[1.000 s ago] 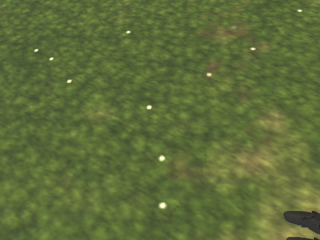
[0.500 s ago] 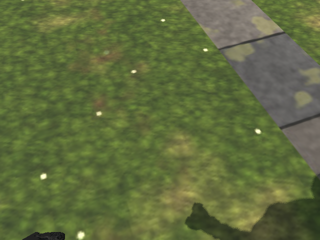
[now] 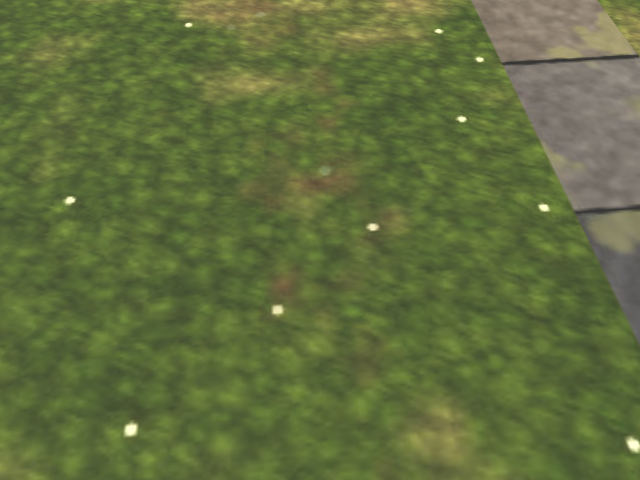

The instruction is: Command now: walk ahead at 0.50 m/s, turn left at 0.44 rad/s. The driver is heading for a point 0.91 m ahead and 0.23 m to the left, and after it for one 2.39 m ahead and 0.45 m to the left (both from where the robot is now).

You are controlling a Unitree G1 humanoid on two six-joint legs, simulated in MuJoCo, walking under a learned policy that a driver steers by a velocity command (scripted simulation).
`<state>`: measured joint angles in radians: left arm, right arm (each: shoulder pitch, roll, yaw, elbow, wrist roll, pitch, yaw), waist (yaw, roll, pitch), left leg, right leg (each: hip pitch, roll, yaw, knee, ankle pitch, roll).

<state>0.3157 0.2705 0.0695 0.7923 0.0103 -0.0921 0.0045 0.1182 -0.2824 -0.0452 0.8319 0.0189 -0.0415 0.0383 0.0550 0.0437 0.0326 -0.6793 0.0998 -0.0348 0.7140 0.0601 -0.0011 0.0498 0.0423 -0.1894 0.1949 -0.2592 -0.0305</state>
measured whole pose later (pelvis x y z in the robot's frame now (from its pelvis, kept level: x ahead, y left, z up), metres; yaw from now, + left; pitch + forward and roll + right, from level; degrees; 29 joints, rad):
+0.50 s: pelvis +0.30 +0.06 +0.00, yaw +17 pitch +2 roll +0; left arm 0.05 0.29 0.05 0.67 0.00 -0.10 0.00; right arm 0.32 -0.28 -0.07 0.77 0.02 -0.04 -0.01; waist -0.07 -0.04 0.04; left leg -0.12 -0.11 -0.14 0.36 -0.26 0.09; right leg -0.64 -0.07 0.10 0.60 0.03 0.07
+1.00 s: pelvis +0.57 +0.13 +0.00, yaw +31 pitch +2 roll -2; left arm 0.37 0.28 0.06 0.85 -0.02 -0.08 -0.02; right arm 0.09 -0.28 -0.04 0.66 0.02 -0.04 0.03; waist 0.10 0.04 0.03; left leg -0.62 0.08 -0.04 0.66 -0.07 0.01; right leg -0.02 0.02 -0.09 0.25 -0.26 -0.01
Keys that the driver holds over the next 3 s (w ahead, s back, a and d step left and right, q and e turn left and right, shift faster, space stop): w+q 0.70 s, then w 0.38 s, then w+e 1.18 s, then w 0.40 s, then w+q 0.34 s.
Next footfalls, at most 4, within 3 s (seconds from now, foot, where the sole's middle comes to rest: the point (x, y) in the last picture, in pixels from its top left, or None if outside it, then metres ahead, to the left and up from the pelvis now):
0.14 left None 0.26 0.13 -0.78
0.62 right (352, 429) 0.59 0.00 -0.78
1.10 left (194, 376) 0.69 0.36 -0.78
1.64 right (252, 250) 1.06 0.28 -0.78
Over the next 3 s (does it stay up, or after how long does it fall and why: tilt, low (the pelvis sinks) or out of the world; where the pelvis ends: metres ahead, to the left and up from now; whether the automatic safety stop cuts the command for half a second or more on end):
stays up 1.60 0.30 0.00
